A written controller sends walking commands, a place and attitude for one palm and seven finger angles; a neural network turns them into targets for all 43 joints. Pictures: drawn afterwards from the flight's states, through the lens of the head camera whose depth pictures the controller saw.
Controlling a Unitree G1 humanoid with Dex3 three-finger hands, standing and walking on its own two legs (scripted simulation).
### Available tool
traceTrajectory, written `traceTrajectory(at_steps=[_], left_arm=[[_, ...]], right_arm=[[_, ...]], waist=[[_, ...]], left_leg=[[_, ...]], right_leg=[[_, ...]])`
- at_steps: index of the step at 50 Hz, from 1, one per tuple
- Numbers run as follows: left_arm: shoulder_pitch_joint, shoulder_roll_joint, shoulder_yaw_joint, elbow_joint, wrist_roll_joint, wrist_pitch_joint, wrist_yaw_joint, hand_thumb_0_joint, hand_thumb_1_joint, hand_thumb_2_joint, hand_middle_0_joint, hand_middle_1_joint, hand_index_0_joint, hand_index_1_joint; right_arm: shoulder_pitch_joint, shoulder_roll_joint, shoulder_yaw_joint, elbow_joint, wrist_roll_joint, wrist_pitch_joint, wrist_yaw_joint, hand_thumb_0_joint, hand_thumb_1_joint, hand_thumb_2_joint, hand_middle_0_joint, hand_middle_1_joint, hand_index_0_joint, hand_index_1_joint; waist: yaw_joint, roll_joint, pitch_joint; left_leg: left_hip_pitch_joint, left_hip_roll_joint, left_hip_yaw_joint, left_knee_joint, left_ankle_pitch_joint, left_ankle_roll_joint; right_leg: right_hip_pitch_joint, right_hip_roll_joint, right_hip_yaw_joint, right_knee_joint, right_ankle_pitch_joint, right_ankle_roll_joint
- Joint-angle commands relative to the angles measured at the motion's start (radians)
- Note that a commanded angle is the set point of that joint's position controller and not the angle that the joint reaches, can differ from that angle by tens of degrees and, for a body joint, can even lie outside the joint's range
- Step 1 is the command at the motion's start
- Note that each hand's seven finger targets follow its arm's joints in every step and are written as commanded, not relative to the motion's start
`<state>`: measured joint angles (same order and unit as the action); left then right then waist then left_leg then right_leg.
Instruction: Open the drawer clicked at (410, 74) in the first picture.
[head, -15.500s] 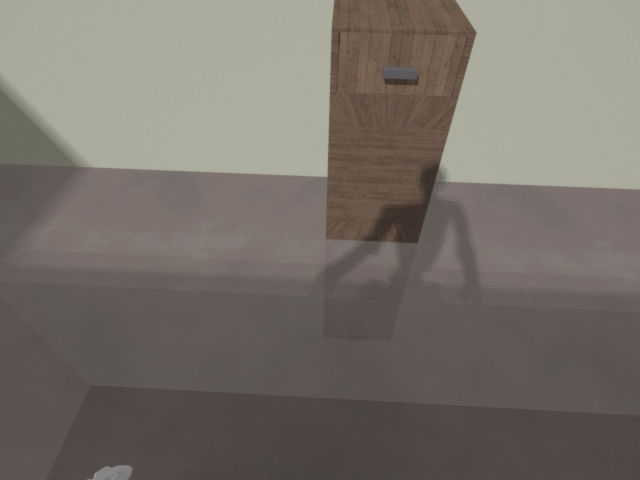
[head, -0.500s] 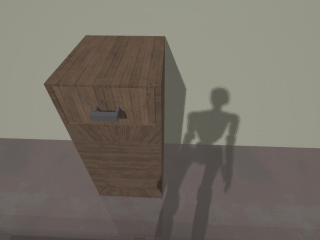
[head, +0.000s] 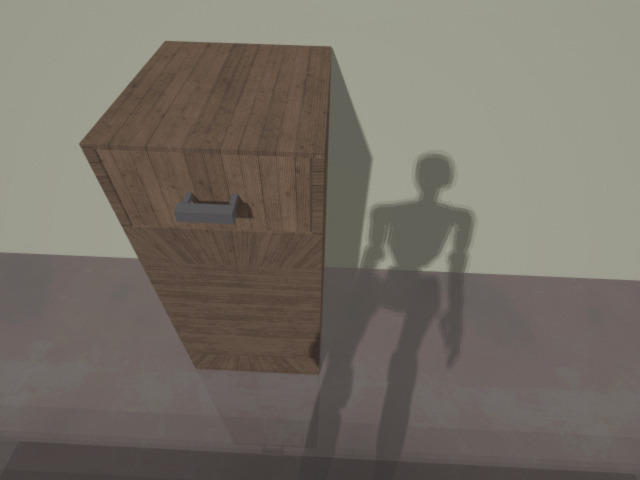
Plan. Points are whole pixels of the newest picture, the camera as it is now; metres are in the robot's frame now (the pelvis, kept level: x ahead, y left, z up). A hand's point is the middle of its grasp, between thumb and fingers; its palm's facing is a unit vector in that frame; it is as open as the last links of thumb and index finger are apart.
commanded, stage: come to a stop and stand still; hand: left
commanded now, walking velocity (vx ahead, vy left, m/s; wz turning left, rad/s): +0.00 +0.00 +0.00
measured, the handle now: (208, 205) +0.56 +0.23 +0.00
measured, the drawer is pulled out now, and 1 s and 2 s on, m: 0.00 0.00 0.00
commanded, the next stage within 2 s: look again from close up in 0.76 s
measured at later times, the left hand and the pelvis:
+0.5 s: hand out of the picture +0.01 +0.17 -0.17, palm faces +0.04 -0.99 -0.17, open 7.3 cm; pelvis +0.02 +0.01 +0.01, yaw +0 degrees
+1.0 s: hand out of the picture +0.01 +0.16 -0.17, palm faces +0.04 -0.99 -0.14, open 7.3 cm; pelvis +0.03 +0.02 +0.01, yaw +0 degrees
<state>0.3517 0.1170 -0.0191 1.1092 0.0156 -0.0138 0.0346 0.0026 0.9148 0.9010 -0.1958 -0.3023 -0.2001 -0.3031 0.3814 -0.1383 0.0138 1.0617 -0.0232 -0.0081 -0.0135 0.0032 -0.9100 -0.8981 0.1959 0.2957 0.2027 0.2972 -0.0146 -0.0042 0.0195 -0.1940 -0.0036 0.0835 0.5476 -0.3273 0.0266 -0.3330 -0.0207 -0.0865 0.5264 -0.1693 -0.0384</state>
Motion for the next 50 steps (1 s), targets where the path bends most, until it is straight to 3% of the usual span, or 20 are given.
traceTrajectory(at_steps=[1,3,6,8,14,16,19,24,36,50], left_arm=[[0.009,0.114,0.031,-0.065,-0.002,-0.003,0.009,0.000,0.900,0.900,-0.200,-0.300,-0.200,-0.300],[0.041,0.092,0.026,-0.055,0.001,-0.006,0.004,0.000,0.900,0.900,-0.200,-0.300,-0.200,-0.300],[0.056,0.080,0.021,-0.043,-0.001,-0.010,0.002,0.000,0.900,0.900,-0.200,-0.300,-0.200,-0.300],[0.054,0.074,0.018,-0.038,-0.004,-0.017,0.003,0.000,0.900,0.900,-0.200,-0.300,-0.200,-0.300],[0.053,0.070,0.016,-0.033,-0.009,-0.022,0.004,0.000,0.900,0.900,-0.200,-0.300,-0.200,-0.300],[0.050,0.068,0.018,-0.033,-0.008,-0.020,0.005,0.000,0.900,0.900,-0.200,-0.300,-0.200,-0.300],[0.048,0.069,0.018,-0.027,-0.009,-0.023,0.005,0.000,0.900,0.900,-0.200,-0.300,-0.200,-0.300],[0.047,0.068,0.019,-0.023,-0.009,-0.022,0.007,0.000,0.900,0.900,-0.200,-0.300,-0.200,-0.300],[0.057,0.053,0.018,-0.012,-0.007,-0.016,0.009,0.000,0.900,0.900,-0.200,-0.300,-0.200,-0.300],[0.072,0.041,0.018,-0.006,-0.006,-0.015,0.011,0.000,0.900,0.900,-0.200,-0.300,-0.200,-0.300]], right_arm=[[0.093,-0.069,-0.015,-0.035,-0.005,-0.007,-0.006,0.000,-0.900,-0.900,0.200,0.300,0.200,0.300],[0.064,-0.081,-0.016,-0.047,-0.002,-0.010,-0.009,0.000,-0.900,-0.900,0.200,0.300,0.200,0.300],[0.066,-0.081,-0.012,-0.042,0.002,-0.016,-0.010,0.000,-0.900,-0.900,0.200,0.300,0.200,0.300],[0.082,-0.076,-0.007,-0.032,0.005,-0.020,-0.012,0.000,-0.900,-0.900,0.200,0.300,0.200,0.300],[0.082,-0.078,-0.001,-0.009,0.009,-0.029,-0.015,0.000,-0.900,-0.900,0.200,0.300,0.200,0.300],[0.077,-0.077,-0.001,0.000,0.008,-0.031,-0.017,0.000,-0.900,-0.900,0.200,0.300,0.200,0.300],[0.071,-0.077,-0.001,0.010,0.009,-0.032,-0.019,0.000,-0.900,-0.900,0.200,0.300,0.200,0.300],[0.057,-0.072,-0.001,0.029,0.012,-0.030,-0.020,0.000,-0.900,-0.900,0.200,0.300,0.200,0.300],[0.055,-0.060,0.000,0.054,0.011,-0.026,-0.023,0.000,-0.900,-0.900,0.200,0.300,0.200,0.300],[0.071,-0.051,0.001,0.072,0.012,-0.030,-0.027,0.000,-0.900,-0.900,0.200,0.300,0.200,0.300]], waist=[[-0.014,0.083,0.054],[0.010,0.062,0.102],[0.016,0.031,0.132],[0.009,-0.009,0.127],[0.010,-0.014,0.093],[0.012,0.010,0.086],[0.009,-0.017,0.058],[0.009,-0.026,0.054],[0.013,0.018,0.098],[0.014,-0.005,0.096]], left_leg=[[-0.140,0.085,-0.132,-0.176,-0.122,0.025],[-0.244,0.103,-0.165,-0.231,-0.175,0.033],[-0.246,0.096,-0.160,-0.243,-0.128,0.031],[-0.205,0.091,-0.146,-0.231,-0.049,0.027],[-0.145,0.094,-0.132,-0.233,0.061,0.021],[-0.133,0.098,-0.129,-0.238,0.082,0.020],[-0.098,0.097,-0.118,-0.226,0.124,0.018],[-0.079,0.098,-0.112,-0.227,0.136,0.015],[-0.080,0.103,-0.114,-0.259,0.101,0.013],[-0.062,0.111,-0.112,-0.270,0.133,0.014]], right_leg=[[-0.001,-0.089,0.149,-0.128,-0.280,-0.018],[0.079,-0.066,0.126,-0.101,-0.186,-0.007],[0.103,-0.071,0.136,-0.114,-0.128,-0.008],[0.106,-0.081,0.145,-0.131,-0.085,-0.011],[0.159,-0.089,0.127,-0.126,0.044,-0.007],[0.169,-0.088,0.119,-0.121,0.068,-0.005],[0.190,-0.094,0.123,-0.120,0.120,-0.005],[0.202,-0.098,0.119,-0.125,0.137,-0.003],[0.183,-0.092,0.117,-0.145,0.094,-0.002],[0.194,-0.089,0.111,-0.141,0.115,-0.001]])
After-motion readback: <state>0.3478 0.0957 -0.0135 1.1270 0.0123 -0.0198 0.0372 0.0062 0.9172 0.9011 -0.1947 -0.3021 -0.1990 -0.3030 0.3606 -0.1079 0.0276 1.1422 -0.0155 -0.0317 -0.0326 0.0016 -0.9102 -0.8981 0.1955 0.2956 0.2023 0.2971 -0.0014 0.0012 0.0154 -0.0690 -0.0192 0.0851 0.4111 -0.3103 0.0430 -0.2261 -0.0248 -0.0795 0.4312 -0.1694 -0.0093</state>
